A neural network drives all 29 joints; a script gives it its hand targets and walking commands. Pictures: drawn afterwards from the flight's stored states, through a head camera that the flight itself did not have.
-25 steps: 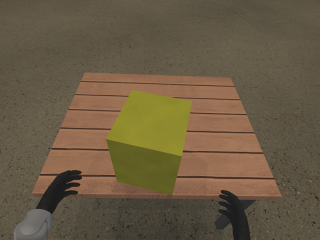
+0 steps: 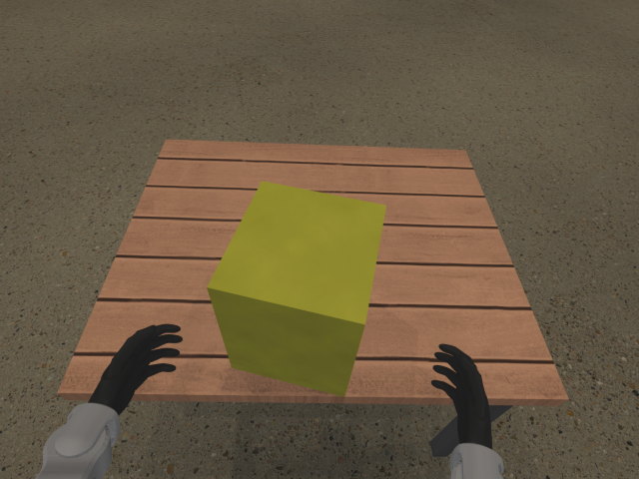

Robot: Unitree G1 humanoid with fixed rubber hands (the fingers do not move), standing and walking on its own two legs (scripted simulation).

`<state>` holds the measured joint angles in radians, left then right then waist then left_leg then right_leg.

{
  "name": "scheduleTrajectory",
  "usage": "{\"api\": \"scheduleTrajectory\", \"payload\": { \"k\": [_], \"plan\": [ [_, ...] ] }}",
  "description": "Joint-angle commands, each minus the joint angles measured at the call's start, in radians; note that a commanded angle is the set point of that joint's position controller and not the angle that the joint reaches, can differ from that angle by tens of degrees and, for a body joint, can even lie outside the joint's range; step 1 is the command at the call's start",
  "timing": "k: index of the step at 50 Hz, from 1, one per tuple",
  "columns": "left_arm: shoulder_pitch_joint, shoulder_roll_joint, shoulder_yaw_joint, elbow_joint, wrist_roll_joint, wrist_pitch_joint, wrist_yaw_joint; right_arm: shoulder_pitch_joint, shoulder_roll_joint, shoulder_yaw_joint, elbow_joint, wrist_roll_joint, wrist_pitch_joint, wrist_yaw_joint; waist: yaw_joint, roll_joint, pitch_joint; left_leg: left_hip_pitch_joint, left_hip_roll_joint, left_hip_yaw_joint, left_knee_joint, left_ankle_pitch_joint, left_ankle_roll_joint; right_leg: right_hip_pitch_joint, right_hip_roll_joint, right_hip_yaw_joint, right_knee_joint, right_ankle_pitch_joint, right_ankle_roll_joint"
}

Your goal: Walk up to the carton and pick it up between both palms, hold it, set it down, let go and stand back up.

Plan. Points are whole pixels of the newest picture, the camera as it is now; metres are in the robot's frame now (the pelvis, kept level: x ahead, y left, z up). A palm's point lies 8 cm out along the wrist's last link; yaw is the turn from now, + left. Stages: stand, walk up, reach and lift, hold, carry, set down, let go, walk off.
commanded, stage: reach and lift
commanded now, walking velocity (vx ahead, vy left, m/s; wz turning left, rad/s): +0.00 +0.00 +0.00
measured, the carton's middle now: (304, 291) +0.40 +0.02 -0.06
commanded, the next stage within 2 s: none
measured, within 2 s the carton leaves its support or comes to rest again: neither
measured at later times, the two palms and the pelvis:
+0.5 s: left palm (132, 316) +0.29 +0.23 +0.06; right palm (467, 359) +0.25 -0.18 +0.03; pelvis -0.01 +0.00 +0.00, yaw +0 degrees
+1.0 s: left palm (154, 250) +0.36 +0.21 +0.10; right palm (480, 293) +0.30 -0.19 +0.09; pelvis -0.02 +0.00 +0.00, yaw +0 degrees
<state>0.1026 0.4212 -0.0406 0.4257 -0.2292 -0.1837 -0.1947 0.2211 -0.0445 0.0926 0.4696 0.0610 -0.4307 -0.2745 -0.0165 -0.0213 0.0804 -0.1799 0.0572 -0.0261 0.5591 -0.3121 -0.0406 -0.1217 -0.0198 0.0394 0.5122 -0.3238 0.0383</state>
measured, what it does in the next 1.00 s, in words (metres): stands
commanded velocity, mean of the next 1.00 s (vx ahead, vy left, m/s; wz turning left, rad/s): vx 0.00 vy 0.00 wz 0.00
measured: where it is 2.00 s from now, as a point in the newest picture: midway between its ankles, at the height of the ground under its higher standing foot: outside the picture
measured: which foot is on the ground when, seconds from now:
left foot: down 0.00-1.00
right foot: down 0.00-1.00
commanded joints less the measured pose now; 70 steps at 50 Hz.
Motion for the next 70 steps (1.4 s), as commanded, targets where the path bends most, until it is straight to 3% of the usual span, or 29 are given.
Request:
{"api": "scheduleTrajectory", "payload": {
  "k": [1,6,12,13,17,18,20,24,25,30,34,37,39,42,45,46,49,51,52,53,54,56,57,59,60,61,62,68,70],
  "plan": [
    [-0.241,0.163,0.020,-0.258,-0.077,0.008,0.020,-0.132,0.046,-0.005,-0.243,0.091,0.016,-0.028,0.011,0.148,-0.142,0.190,-0.032,0.070,-0.110,0.342,-0.022,-0.028,0.010,-0.035,-0.164,0.360,-0.038],
    [-0.273,0.181,0.053,-0.278,-0.077,0.050,0.024,-0.183,0.036,-0.006,-0.303,0.089,0.053,-0.033,0.019,0.140,-0.169,0.194,-0.038,0.073,-0.123,0.341,-0.011,0.005,0.009,-0.035,-0.159,0.419,-0.024],
    [-0.350,0.163,0.063,-0.310,-0.063,0.109,0.035,-0.239,-0.013,-0.045,-0.316,0.105,0.111,-0.035,-0.016,0.148,-0.214,0.205,-0.036,0.066,-0.131,0.383,-0.018,0.027,0.017,-0.043,-0.154,0.449,-0.022],
    [-0.366,0.164,0.059,-0.285,-0.078,0.111,0.036,-0.285,-0.024,-0.041,-0.326,0.110,0.125,-0.035,-0.003,0.136,-0.194,0.181,-0.039,0.065,-0.131,0.345,-0.011,0.004,0.013,-0.034,-0.164,0.415,-0.019],
    [-0.494,0.180,0.059,-0.261,-0.090,0.142,0.047,-0.369,-0.017,-0.053,-0.334,0.101,0.184,-0.036,-0.034,0.133,-0.198,0.140,-0.035,0.074,-0.154,0.263,0.008,0.018,0.009,-0.030,-0.164,0.379,-0.017],
    [-0.496,0.169,0.058,-0.232,-0.092,0.153,0.043,-0.376,-0.019,-0.058,-0.315,0.105,0.198,-0.041,-0.041,0.100,-0.195,0.133,-0.035,0.076,-0.151,0.272,0.008,0.025,0.006,-0.032,-0.164,0.389,-0.008],
    [-0.572,0.174,0.046,-0.209,-0.095,0.160,0.053,-0.454,-0.027,-0.078,-0.315,0.113,0.229,-0.034,-0.051,0.133,-0.184,0.129,-0.034,0.072,-0.168,0.209,0.014,0.001,0.006,-0.033,-0.169,0.325,-0.016],
    [-0.587,0.150,0.052,-0.162,-0.086,0.210,0.044,-0.481,-0.040,-0.073,-0.285,0.125,0.278,-0.052,-0.070,0.107,-0.202,0.163,-0.038,0.075,-0.165,0.258,0.016,0.027,0.006,-0.031,-0.172,0.419,-0.002],
    [-0.576,0.142,0.067,-0.126,-0.073,0.235,0.043,-0.487,-0.056,-0.056,-0.275,0.153,0.287,-0.054,-0.045,0.116,-0.204,0.161,-0.040,0.068,-0.157,0.301,0.009,0.049,0.010,-0.031,-0.166,0.442,-0.001],
    [-0.771,0.159,0.071,-0.067,-0.079,0.264,0.054,-0.674,-0.078,-0.120,-0.255,0.120,0.354,-0.052,-0.078,0.099,-0.215,0.105,-0.037,0.069,-0.189,0.140,0.028,0.031,0.019,-0.044,-0.180,0.274,-0.011],
    [-0.804,0.152,0.070,-0.064,-0.076,0.271,0.063,-0.685,-0.057,-0.103,-0.241,0.133,0.390,-0.051,-0.083,0.088,-0.275,0.118,-0.037,0.069,-0.174,0.210,0.028,0.050,0.013,-0.042,-0.159,0.364,-0.003],
    [-0.880,0.171,0.072,0.007,-0.078,0.273,0.063,-0.760,-0.069,-0.126,-0.213,0.142,0.431,-0.041,-0.083,0.081,-0.255,0.103,-0.039,0.070,-0.188,0.165,0.033,0.027,0.010,-0.040,-0.171,0.317,-0.001],
    [-0.965,0.173,0.055,0.068,-0.084,0.271,0.063,-0.823,-0.082,-0.147,-0.183,0.121,0.459,-0.041,-0.112,0.077,-0.264,0.080,-0.038,0.062,-0.191,0.141,0.041,0.025,0.018,-0.039,-0.167,0.278,-0.011],
    [-0.993,0.169,0.069,0.019,-0.076,0.271,0.071,-0.846,-0.088,-0.154,-0.177,0.133,0.472,-0.037,-0.113,0.093,-0.308,0.102,-0.038,0.064,-0.184,0.200,0.027,0.042,0.023,-0.050,-0.154,0.329,-0.009],
    [-1.007,0.153,0.066,0.112,-0.061,0.286,0.070,-0.869,-0.070,-0.138,-0.121,0.140,0.497,-0.032,-0.124,0.097,-0.290,0.106,-0.039,0.064,-0.182,0.197,0.030,0.027,0.021,-0.053,-0.155,0.349,-0.009],
    [-1.051,0.169,0.068,0.060,-0.061,0.281,0.069,-0.879,-0.092,-0.152,-0.142,0.140,0.496,-0.037,-0.125,0.101,-0.331,0.114,-0.041,0.074,-0.185,0.227,0.026,0.041,0.020,-0.057,-0.154,0.380,0.000],
    [-1.053,0.160,0.103,0.164,-0.031,0.312,0.064,-0.909,-0.091,-0.147,-0.062,0.147,0.522,-0.036,-0.118,0.087,-0.293,0.111,-0.047,0.070,-0.182,0.248,0.032,0.051,0.023,-0.056,-0.157,0.420,0.003],
    [-1.128,0.154,0.084,0.166,-0.038,0.314,0.065,-0.989,-0.109,-0.150,-0.050,0.157,0.525,-0.039,-0.137,0.106,-0.312,0.090,-0.052,0.066,-0.176,0.246,0.024,0.025,0.024,-0.058,-0.152,0.410,0.002],
    [-1.143,0.164,0.097,0.206,-0.029,0.310,0.065,-1.000,-0.109,-0.148,-0.048,0.154,0.531,-0.037,-0.124,0.080,-0.326,0.085,-0.051,0.068,-0.182,0.227,0.037,0.034,0.026,-0.060,-0.149,0.393,-0.002],
    [-1.151,0.165,0.079,0.154,-0.051,0.300,0.072,-1.018,-0.113,-0.155,-0.117,0.165,0.522,-0.040,-0.134,0.083,-0.388,0.097,-0.054,0.066,-0.173,0.265,0.040,0.048,0.025,-0.062,-0.152,0.446,0.003],
    [-1.209,0.177,0.087,0.198,-0.056,0.293,0.074,-1.068,-0.096,-0.143,-0.084,0.159,0.531,-0.035,-0.133,0.058,-0.399,0.068,-0.058,0.072,-0.166,0.256,0.043,0.046,0.019,-0.058,-0.141,0.448,0.010],
    [-1.200,0.179,0.093,0.240,-0.034,0.299,0.076,-1.075,-0.114,-0.141,-0.091,0.168,0.531,-0.032,-0.120,0.074,-0.399,0.075,-0.056,0.070,-0.175,0.266,0.043,0.052,0.021,-0.062,-0.135,0.480,0.007],
    [-1.217,0.162,0.070,0.237,-0.042,0.295,0.075,-1.074,-0.124,-0.150,-0.067,0.176,0.530,-0.033,-0.142,0.085,-0.414,0.093,-0.058,0.069,-0.167,0.292,0.033,0.041,0.024,-0.069,-0.135,0.501,0.008],
    [-1.232,0.160,0.084,0.324,-0.022,0.305,0.079,-1.095,-0.127,-0.136,0.004,0.170,0.544,-0.029,-0.126,0.076,-0.366,0.081,-0.056,0.066,-0.169,0.264,0.039,0.022,0.026,-0.071,-0.146,0.441,0.001],
    [-1.293,0.152,0.060,0.342,-0.036,0.295,0.079,-1.138,-0.131,-0.150,0.053,0.164,0.552,-0.027,-0.152,0.090,-0.365,0.082,-0.054,0.060,-0.168,0.246,0.039,-0.007,0.026,-0.066,-0.151,0.414,0.000],
    [-1.306,0.169,0.061,0.335,-0.035,0.294,0.080,-1.145,-0.135,-0.140,0.067,0.170,0.552,-0.033,-0.145,0.087,-0.369,0.072,-0.052,0.066,-0.167,0.248,0.034,0.003,0.027,-0.068,-0.144,0.429,-0.001],
    [-1.297,0.145,0.044,0.344,-0.029,0.289,0.080,-1.133,-0.135,-0.153,0.097,0.175,0.547,-0.031,-0.167,0.103,-0.383,0.086,-0.050,0.059,-0.161,0.265,0.029,-0.007,0.035,-0.071,-0.148,0.427,-0.008],
    [-1.403,0.168,0.033,0.483,-0.061,0.250,0.094,-1.290,-0.124,-0.148,0.147,0.175,0.528,-0.029,-0.164,0.056,-0.474,0.022,-0.057,0.061,-0.141,0.277,0.039,0.003,0.029,-0.072,-0.135,0.477,-0.006],
    [-1.459,0.165,0.007,0.435,-0.066,0.231,0.094,-1.318,-0.140,-0.179,0.151,0.171,0.510,-0.033,-0.199,0.091,-0.541,0.062,-0.057,0.053,-0.128,0.336,0.029,-0.013,0.036,-0.078,-0.126,0.527,-0.009]
  ]
}}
